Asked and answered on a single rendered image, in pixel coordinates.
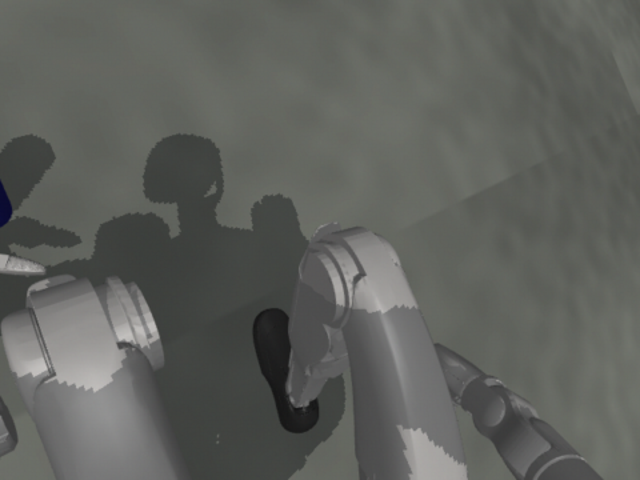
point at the right robot hand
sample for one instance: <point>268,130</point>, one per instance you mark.
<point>458,371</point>

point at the right robot arm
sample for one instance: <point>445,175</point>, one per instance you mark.
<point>530,447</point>

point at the can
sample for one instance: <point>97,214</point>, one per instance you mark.
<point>5,206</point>

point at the right robot foot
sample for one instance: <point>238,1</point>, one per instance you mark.
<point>272,345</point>

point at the left robot arm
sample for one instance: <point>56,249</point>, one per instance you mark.
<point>8,433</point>

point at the left robot hand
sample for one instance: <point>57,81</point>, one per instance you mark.
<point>20,266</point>

